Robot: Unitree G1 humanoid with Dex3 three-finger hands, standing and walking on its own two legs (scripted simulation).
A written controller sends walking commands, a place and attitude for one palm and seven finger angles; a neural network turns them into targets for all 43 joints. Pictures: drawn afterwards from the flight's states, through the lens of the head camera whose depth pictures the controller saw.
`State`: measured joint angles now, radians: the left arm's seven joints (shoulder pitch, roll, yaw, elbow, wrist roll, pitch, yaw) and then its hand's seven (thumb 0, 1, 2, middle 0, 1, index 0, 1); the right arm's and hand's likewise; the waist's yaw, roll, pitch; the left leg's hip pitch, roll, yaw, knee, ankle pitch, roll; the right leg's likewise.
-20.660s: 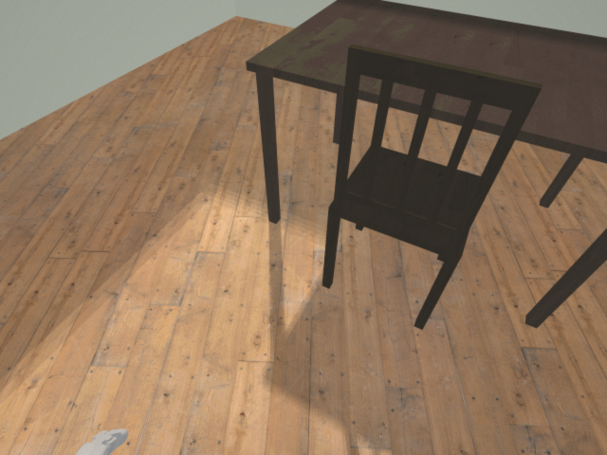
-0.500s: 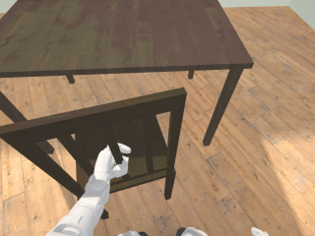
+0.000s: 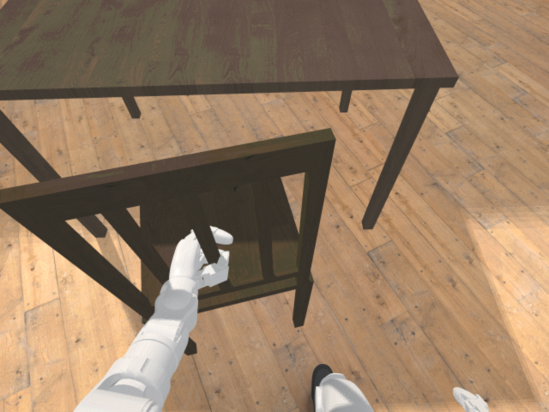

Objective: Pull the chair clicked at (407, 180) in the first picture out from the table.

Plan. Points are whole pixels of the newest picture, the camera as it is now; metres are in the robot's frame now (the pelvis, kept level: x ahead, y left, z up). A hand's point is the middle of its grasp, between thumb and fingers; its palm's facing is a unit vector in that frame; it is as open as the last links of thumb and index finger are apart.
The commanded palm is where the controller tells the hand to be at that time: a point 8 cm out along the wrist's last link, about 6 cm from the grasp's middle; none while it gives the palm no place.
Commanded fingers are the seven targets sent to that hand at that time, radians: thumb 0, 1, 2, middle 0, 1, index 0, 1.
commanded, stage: step backward, pulling the chair out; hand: left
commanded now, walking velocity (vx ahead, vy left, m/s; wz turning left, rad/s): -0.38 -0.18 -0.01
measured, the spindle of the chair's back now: (210, 249) +0.38 +0.10 -0.05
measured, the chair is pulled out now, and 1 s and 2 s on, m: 0.22 0.31 0.47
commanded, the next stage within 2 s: none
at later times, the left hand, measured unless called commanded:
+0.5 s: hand (214, 287) +0.31 +0.09 -0.06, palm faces -0.09 -0.98 -0.18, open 5.4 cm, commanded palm +0.30 +0.15 -0.05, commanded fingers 0.00 0.90 0.90 -0.50 -1.45 -0.50 -1.45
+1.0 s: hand (212, 321) +0.26 +0.09 -0.06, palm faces -0.07 -0.98 -0.18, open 5.4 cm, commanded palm +0.24 +0.15 -0.05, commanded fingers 0.00 0.90 0.90 -0.50 -1.45 -0.50 -1.45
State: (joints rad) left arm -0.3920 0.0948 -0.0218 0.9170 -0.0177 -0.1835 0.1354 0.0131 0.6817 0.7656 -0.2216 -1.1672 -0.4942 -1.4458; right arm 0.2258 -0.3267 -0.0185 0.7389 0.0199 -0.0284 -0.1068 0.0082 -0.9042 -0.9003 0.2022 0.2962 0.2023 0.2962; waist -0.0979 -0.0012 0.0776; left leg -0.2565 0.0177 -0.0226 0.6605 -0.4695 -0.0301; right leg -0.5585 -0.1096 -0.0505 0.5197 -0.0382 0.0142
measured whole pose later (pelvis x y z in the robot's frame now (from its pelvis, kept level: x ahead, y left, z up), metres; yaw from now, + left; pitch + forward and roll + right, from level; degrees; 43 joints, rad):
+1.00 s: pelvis -0.09 +0.00 +0.00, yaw -1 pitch +2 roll +1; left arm -0.38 0.10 -0.03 0.87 -0.03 -0.19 0.12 0.03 0.68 0.77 -0.23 -1.14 -0.48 -1.45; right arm 0.15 -0.24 -0.01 0.71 0.02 0.04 -0.10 0.01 -0.90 -0.90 0.20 0.30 0.20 0.30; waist -0.06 0.03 0.15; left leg -0.39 0.03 -0.02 0.79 -0.48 -0.04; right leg -0.48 -0.06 -0.08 0.53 -0.09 -0.02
